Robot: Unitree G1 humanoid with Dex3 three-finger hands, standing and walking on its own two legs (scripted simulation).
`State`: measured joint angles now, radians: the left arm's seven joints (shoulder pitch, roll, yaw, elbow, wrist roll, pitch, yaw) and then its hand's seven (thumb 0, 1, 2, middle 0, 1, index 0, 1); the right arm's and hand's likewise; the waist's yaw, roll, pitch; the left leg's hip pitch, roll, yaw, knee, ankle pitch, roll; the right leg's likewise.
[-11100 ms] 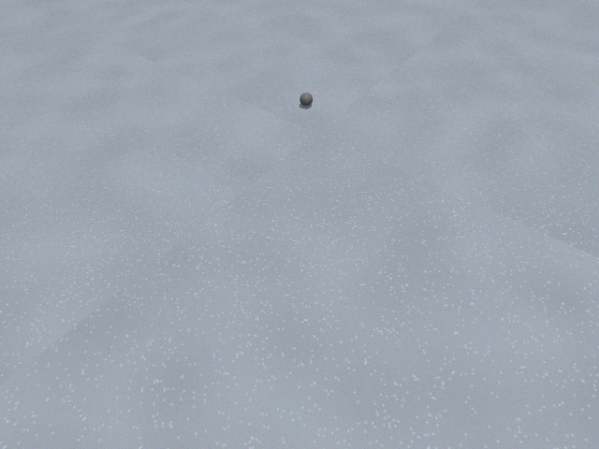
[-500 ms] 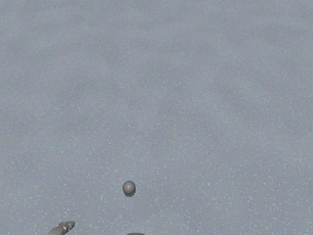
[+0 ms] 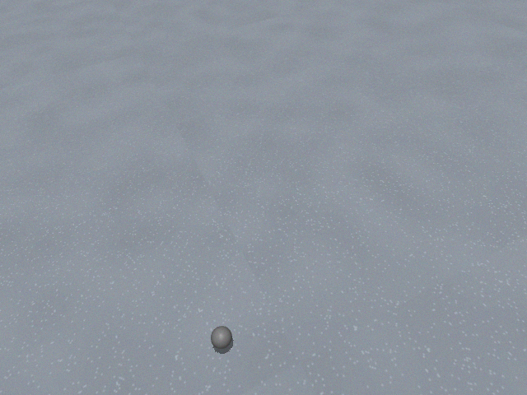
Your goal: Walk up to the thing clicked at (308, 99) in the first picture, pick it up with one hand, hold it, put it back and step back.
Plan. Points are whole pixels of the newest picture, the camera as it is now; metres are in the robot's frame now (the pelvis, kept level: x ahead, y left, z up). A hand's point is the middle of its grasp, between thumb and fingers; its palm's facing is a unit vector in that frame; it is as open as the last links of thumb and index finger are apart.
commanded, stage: walk up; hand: left
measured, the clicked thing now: (221, 337) +0.45 +0.26 -0.74
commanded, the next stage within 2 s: stand in 1.10 s
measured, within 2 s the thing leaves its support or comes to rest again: neither
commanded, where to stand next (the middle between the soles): +0.07 +0.01 m, yaw +2 degrees
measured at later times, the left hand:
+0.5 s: hand out of the picture +0.10 +0.25 -0.15, palm faces -0.01 -0.94 -0.33, open 7.4 cm
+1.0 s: hand out of the picture +0.10 +0.25 -0.15, palm faces -0.02 -0.94 -0.35, open 7.4 cm
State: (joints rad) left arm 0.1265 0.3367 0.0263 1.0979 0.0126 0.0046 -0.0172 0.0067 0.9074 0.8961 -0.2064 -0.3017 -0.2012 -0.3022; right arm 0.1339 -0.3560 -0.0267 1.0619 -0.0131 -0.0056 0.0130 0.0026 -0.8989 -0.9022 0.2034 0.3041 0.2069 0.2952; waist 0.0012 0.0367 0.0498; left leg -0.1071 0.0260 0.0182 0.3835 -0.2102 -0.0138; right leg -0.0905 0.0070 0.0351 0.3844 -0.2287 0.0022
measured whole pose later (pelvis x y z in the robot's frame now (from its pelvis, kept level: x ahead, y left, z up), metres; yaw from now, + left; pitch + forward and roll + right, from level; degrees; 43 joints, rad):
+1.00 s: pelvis +0.02 +0.00 +0.00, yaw -1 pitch -3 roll +0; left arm 0.10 0.34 0.02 1.13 0.01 -0.01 -0.01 0.01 0.91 0.90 -0.21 -0.30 -0.20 -0.30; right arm 0.12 -0.35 -0.02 1.11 0.00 -0.01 0.01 0.00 -0.90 -0.90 0.20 0.30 0.21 0.30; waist 0.00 0.01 0.05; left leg -0.07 0.03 0.04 0.32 -0.20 -0.02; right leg -0.07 0.01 0.05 0.33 -0.22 0.00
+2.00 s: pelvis +0.01 +0.00 +0.00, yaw +0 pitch -2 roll +0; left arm 0.14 0.35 0.00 1.12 0.01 -0.01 -0.01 0.01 0.91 0.90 -0.21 -0.30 -0.20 -0.30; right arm 0.12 -0.35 -0.01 1.14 -0.01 -0.01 0.01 0.00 -0.90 -0.90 0.20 0.30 0.21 0.29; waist 0.00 0.01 0.05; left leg -0.10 0.03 0.02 0.31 -0.17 -0.02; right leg -0.09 0.01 0.04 0.31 -0.19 0.00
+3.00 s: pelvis +0.01 +0.00 +0.00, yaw +0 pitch -2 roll +0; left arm 0.13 0.35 0.00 1.12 0.01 -0.01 0.00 0.01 0.91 0.90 -0.21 -0.30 -0.20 -0.30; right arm 0.12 -0.35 -0.01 1.13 0.00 -0.01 0.01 0.00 -0.90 -0.90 0.20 0.30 0.21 0.30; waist 0.00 0.00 0.05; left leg -0.10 0.02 0.01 0.31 -0.18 -0.02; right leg -0.08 0.00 0.03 0.30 -0.20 0.01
